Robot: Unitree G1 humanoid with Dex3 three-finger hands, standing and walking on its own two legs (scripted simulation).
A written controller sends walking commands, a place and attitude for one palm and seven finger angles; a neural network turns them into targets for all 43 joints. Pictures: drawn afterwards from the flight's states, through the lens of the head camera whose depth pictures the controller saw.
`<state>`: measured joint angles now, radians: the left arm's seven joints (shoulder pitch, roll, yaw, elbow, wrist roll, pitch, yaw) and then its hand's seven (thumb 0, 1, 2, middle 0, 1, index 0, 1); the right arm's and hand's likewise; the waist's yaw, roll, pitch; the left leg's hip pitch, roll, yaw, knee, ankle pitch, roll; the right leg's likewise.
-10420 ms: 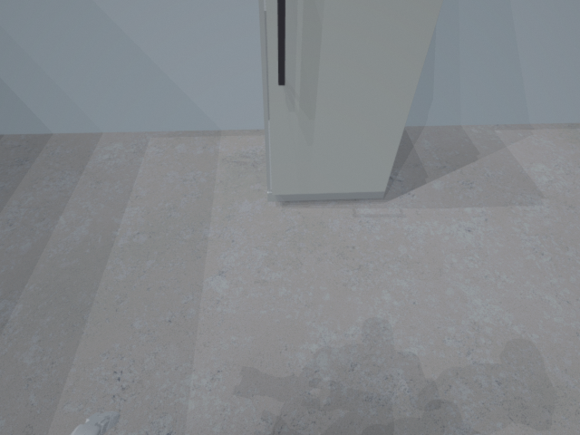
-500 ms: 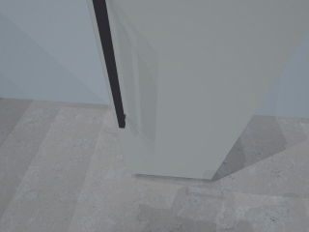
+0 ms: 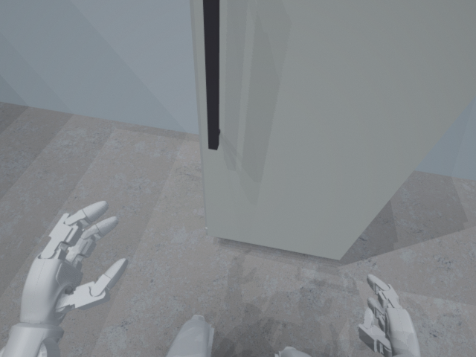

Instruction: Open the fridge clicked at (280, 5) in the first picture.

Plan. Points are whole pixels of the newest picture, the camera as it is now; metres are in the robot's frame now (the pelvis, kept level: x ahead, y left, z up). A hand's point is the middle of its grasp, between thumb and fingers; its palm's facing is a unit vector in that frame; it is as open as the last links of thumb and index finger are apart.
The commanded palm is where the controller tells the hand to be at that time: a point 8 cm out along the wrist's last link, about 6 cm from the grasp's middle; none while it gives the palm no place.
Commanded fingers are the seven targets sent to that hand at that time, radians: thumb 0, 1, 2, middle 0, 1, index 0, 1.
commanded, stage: raise the hand to about handle height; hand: left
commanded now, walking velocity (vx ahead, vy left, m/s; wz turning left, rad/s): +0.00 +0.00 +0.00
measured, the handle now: (214, 51) +0.59 +0.13 +0.20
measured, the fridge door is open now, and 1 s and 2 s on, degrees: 0 0 0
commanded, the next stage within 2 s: move the hooked fingers beside the handle in 1.54 s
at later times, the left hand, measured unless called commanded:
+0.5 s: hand (92, 234) +0.25 +0.25 +0.09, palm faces -0.07 -1.00 -0.06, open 12.4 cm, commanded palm +0.24 +0.31 +0.11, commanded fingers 0.00 -0.36 0.36 -0.29 -1.11 -0.29 -1.11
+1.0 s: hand (63, 179) +0.29 +0.28 +0.16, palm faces +0.01 -1.00 -0.06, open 14.0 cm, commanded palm +0.27 +0.33 +0.16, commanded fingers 0.00 -0.50 0.30 -0.30 -1.20 -0.30 -1.20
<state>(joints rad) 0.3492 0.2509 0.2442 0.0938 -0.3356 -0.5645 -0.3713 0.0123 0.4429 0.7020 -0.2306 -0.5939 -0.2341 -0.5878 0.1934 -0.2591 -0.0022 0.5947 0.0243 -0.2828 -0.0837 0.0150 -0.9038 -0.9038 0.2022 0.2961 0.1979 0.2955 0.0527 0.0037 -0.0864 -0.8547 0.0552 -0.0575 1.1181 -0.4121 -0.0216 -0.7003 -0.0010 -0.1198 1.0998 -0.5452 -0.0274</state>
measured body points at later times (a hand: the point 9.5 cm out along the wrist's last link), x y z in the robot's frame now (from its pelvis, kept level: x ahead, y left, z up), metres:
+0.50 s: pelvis +0.02 +0.03 +0.03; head +0.06 +0.04 +0.48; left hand +0.25 +0.30 +0.09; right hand +0.17 -0.22 -0.04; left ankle +0.08 +0.13 -0.66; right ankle +0.01 -0.11 -0.66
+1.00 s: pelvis +0.03 +0.01 +0.05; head +0.04 +0.01 +0.50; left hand +0.29 +0.34 +0.16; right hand +0.20 -0.23 -0.02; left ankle +0.08 +0.13 -0.66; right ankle +0.01 -0.11 -0.66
